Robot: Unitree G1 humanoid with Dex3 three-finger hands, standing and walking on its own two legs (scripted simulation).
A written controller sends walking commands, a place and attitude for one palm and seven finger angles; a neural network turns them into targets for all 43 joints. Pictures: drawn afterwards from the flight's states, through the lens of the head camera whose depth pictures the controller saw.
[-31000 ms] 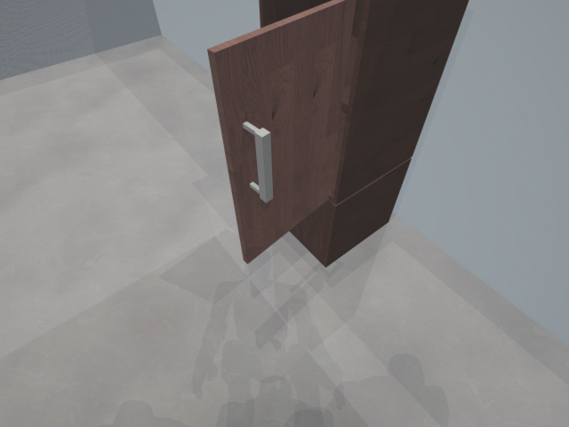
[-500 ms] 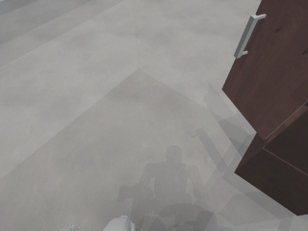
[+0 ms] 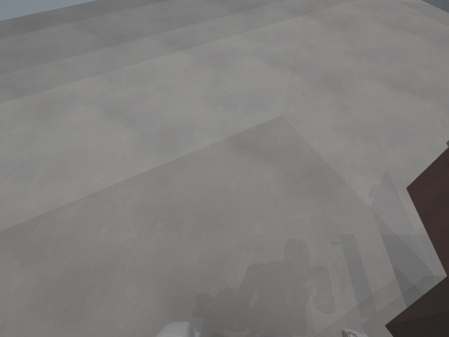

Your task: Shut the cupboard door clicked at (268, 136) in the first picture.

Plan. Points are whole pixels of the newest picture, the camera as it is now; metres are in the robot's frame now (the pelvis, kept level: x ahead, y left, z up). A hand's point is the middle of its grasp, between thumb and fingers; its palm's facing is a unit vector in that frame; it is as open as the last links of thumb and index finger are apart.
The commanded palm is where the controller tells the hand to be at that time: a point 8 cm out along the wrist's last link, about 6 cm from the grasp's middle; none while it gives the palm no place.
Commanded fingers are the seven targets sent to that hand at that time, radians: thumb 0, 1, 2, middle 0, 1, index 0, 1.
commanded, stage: walk to a spot facing it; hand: left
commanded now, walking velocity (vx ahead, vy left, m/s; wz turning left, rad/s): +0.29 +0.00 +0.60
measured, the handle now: out of the picture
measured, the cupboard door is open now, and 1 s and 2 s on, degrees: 61 61 61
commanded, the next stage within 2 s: turn to face it in 1.00 s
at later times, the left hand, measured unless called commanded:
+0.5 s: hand (126, 276) +0.24 +0.23 -0.15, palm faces +0.22 -0.94 -0.27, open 7.4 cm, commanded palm none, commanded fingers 0.00 0.90 0.90 -0.20 -0.30 -0.20 -0.30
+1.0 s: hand (120, 315) +0.17 +0.24 -0.19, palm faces +0.59 -0.77 -0.23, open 7.3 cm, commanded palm none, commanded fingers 0.00 0.90 0.90 -0.20 -0.30 -0.20 -0.30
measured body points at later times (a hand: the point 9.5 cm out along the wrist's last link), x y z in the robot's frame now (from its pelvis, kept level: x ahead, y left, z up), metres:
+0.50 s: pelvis +0.16 +0.00 -0.02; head +0.20 -0.01 +0.43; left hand +0.23 +0.28 -0.13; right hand +0.18 -0.25 -0.18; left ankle +0.00 +0.11 -0.72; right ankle +0.27 -0.10 -0.74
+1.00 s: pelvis +0.32 +0.08 -0.02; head +0.35 +0.13 +0.43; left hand +0.14 +0.28 -0.17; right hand +0.60 -0.03 -0.12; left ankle +0.31 +0.18 -0.74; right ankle +0.31 -0.09 -0.67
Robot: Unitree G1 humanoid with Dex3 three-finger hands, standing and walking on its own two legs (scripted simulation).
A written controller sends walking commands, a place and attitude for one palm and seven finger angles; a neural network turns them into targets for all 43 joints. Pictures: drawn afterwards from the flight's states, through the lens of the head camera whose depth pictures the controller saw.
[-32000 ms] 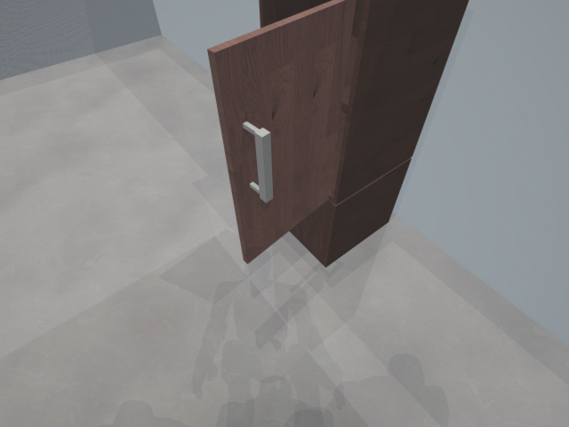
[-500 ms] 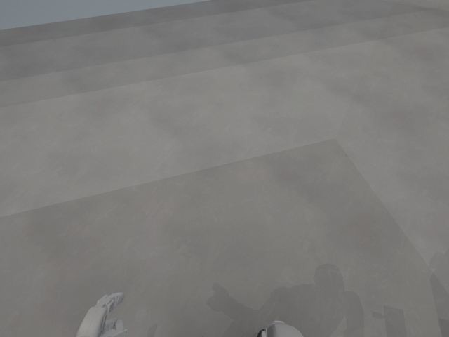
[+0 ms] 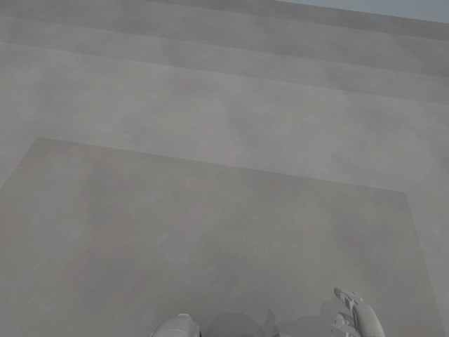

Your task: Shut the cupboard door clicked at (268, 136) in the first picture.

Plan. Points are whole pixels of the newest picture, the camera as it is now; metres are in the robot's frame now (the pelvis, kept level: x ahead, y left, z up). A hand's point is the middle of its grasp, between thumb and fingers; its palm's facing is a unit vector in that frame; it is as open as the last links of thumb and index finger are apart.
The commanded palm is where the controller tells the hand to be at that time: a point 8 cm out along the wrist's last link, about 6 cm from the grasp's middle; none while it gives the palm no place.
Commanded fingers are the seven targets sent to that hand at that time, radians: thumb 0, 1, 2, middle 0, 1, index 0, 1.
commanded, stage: turn to face it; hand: left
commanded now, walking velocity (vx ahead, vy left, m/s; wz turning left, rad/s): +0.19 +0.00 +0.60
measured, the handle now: out of the picture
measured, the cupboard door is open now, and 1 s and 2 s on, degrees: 61 61 61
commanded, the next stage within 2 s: none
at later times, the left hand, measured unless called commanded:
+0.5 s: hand (173, 275) +0.24 +0.13 -0.14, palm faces +0.00 -0.98 -0.22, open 7.2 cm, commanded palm none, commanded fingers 0.00 0.90 0.90 -0.20 -0.30 -0.20 -0.30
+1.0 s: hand (173, 220) +0.36 +0.15 -0.14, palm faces -0.30 -0.92 -0.24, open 7.4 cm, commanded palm none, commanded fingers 0.00 0.90 0.90 -0.20 -0.30 -0.20 -0.30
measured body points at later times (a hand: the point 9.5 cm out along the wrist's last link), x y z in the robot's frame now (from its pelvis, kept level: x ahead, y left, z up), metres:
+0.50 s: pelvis +0.16 -0.05 +0.02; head +0.20 -0.07 +0.47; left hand +0.24 +0.18 -0.12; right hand +0.19 -0.29 -0.14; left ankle +0.10 +0.08 -0.65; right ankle +0.21 -0.15 -0.72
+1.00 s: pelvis +0.20 -0.03 +0.02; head +0.24 -0.03 +0.47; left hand +0.38 +0.20 -0.12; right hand +0.19 -0.29 -0.11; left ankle +0.20 +0.09 -0.72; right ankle +0.16 -0.16 -0.68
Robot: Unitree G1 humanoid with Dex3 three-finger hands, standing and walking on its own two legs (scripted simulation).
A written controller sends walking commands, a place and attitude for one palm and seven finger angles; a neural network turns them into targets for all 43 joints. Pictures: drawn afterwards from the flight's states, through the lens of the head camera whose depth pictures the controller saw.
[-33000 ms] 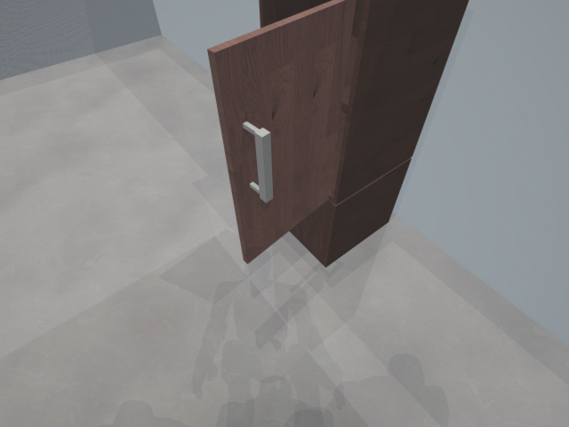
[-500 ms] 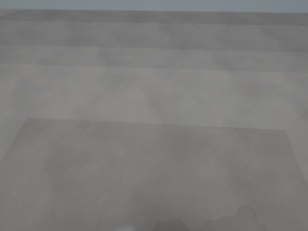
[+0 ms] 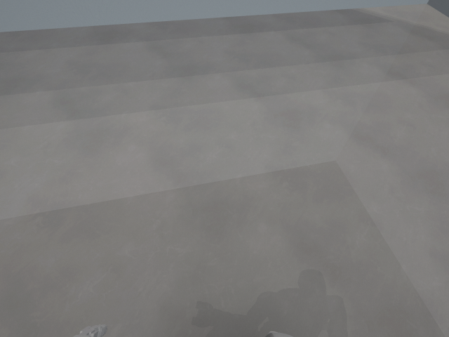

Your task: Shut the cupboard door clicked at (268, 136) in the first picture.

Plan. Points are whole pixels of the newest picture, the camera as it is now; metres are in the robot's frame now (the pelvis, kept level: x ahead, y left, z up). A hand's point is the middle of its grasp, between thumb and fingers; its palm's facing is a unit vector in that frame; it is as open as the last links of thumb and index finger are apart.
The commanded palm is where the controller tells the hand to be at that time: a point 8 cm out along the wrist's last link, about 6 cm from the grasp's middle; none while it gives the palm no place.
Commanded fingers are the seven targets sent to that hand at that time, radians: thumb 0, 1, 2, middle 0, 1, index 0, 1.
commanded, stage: turn to face it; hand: left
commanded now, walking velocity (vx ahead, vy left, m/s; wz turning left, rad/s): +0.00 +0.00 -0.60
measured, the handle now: out of the picture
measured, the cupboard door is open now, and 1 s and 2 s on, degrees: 61 61 61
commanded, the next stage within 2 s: none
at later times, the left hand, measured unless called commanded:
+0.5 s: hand (138, 309) +0.19 +0.20 -0.18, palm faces -0.27 -0.94 -0.19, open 7.4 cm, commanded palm none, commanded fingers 0.00 0.90 0.90 -0.20 -0.30 -0.20 -0.30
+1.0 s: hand (182, 281) +0.25 +0.11 -0.16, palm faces -0.55 -0.80 -0.23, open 7.4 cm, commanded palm none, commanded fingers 0.00 0.90 0.90 -0.20 -0.30 -0.20 -0.30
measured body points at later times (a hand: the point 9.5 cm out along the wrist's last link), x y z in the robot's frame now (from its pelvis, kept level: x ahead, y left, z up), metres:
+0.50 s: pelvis +0.04 +0.02 +0.00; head +0.09 +0.04 +0.44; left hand +0.20 +0.25 -0.16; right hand +0.04 -0.25 -0.12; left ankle +0.07 +0.13 -0.74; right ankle -0.03 -0.10 -0.67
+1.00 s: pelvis +0.05 -0.01 +0.00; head +0.09 -0.03 +0.45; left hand +0.27 +0.15 -0.14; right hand -0.03 -0.27 -0.14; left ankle +0.13 +0.11 -0.69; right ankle -0.02 -0.10 -0.74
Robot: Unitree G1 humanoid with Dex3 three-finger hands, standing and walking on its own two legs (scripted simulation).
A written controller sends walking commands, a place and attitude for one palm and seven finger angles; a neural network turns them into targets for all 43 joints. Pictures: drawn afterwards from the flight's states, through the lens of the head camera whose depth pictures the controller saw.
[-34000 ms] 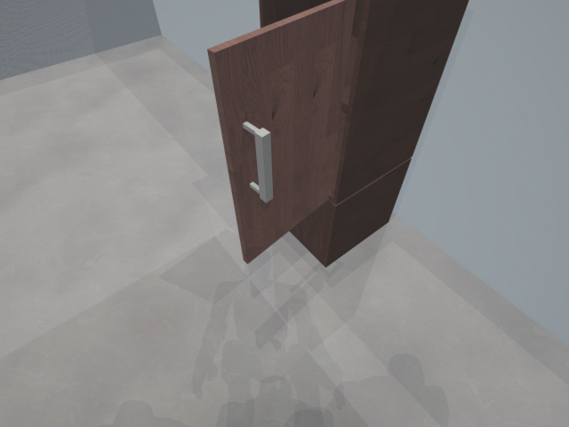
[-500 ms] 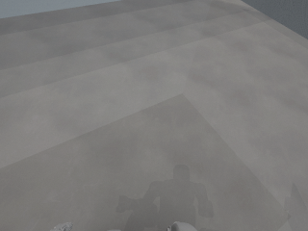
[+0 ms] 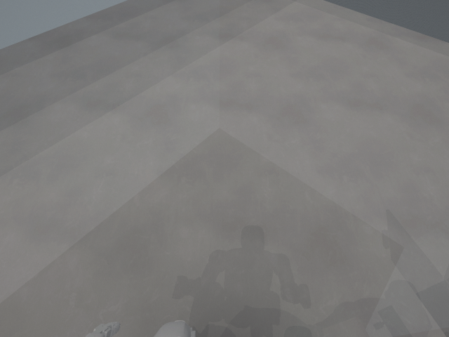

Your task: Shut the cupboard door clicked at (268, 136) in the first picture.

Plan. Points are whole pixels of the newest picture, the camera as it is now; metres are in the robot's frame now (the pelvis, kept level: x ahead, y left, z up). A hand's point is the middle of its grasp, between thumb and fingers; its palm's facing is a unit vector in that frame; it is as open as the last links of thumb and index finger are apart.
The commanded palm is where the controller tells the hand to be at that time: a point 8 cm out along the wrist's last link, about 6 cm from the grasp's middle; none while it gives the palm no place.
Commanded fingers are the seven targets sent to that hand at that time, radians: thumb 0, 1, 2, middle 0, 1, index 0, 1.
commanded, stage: turn to face it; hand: left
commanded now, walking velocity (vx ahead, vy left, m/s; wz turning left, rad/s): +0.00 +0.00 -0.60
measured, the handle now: out of the picture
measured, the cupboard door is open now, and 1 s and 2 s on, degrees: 61 61 61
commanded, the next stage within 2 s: take the last steps up to it in 1.82 s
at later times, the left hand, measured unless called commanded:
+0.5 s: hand (152, 300) +0.20 +0.17 -0.16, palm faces -0.31 -0.91 -0.26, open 7.4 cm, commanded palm none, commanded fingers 0.00 0.90 0.90 -0.20 -0.30 -0.20 -0.30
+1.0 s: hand (168, 282) +0.24 +0.14 -0.17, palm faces -0.55 -0.81 -0.19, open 7.4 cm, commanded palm none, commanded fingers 0.00 0.90 0.90 -0.20 -0.30 -0.20 -0.30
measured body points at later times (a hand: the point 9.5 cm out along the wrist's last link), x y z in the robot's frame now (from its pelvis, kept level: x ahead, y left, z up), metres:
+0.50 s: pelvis +0.02 +0.00 -0.01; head +0.05 -0.02 +0.43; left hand +0.22 +0.21 -0.14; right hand -0.03 -0.27 -0.16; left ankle +0.03 +0.13 -0.73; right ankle -0.02 -0.12 -0.74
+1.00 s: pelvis +0.05 +0.02 +0.00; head +0.10 +0.02 +0.45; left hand +0.27 +0.18 -0.15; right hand -0.04 -0.23 -0.12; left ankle +0.11 +0.11 -0.74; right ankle -0.05 -0.08 -0.66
